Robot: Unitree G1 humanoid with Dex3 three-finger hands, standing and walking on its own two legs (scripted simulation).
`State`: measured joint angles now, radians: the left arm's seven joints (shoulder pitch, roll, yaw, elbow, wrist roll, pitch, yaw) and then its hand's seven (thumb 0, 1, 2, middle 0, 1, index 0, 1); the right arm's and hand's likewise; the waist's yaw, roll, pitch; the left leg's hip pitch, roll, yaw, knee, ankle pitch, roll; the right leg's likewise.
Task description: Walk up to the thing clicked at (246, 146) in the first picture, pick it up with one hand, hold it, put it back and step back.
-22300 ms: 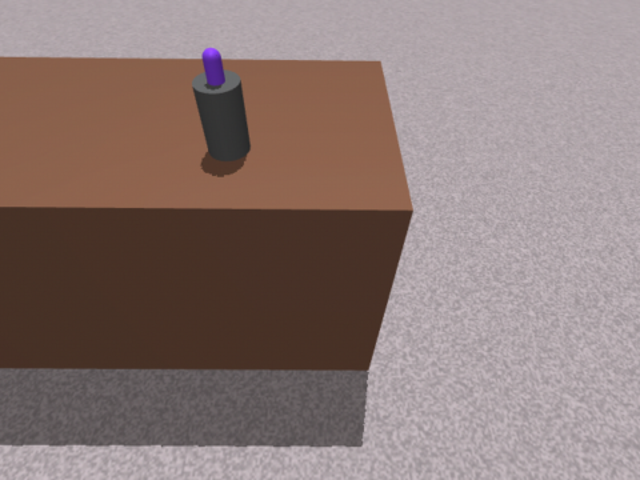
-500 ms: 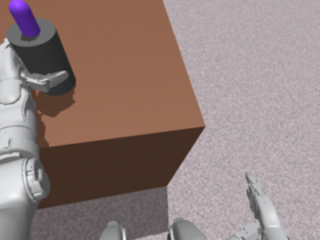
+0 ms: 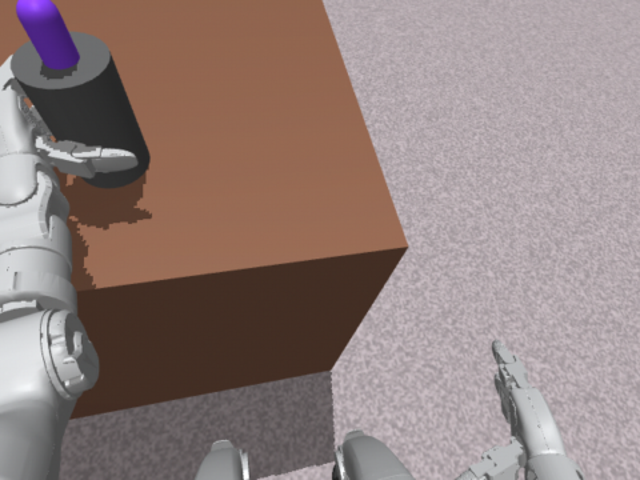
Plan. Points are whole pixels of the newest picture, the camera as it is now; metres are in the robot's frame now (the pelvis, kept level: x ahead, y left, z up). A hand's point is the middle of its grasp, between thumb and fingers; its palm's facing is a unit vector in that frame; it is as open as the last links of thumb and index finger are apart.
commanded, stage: withdraw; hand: left
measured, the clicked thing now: (81, 96) +0.52 +0.20 +0.14
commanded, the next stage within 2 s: rise in 0.46 s
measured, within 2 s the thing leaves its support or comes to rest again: neither
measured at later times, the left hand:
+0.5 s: hand out of the picture +0.51 +0.27 +0.23, palm faces +0.30 -0.95 -0.02, open 17.6 cm
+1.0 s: hand out of the picture +0.39 +0.40 +0.22, palm faces +0.56 -0.77 -0.30, open 17.5 cm
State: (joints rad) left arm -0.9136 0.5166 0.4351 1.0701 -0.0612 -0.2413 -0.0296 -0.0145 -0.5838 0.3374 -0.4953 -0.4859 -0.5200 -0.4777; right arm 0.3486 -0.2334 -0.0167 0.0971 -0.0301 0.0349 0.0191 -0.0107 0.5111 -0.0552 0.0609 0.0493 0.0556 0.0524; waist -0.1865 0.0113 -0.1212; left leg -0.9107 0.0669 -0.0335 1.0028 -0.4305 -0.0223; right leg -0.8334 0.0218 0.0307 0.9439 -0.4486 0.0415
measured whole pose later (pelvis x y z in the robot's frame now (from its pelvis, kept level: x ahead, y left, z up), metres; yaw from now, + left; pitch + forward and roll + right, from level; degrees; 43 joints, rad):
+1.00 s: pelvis +0.00 +0.00 +0.04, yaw +2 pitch +8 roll -2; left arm -0.68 0.75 0.44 0.85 0.02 0.00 -0.03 -0.02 -0.54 0.01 -0.06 -0.03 -0.06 -0.03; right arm 0.37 -0.27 -0.04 0.34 0.06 0.00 0.00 -0.01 0.55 -0.06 0.06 0.05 0.06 0.06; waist -0.02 0.01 -0.10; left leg -0.57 0.04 -0.03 0.77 -0.35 -0.02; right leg -0.49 -0.01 0.02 0.72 -0.37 0.04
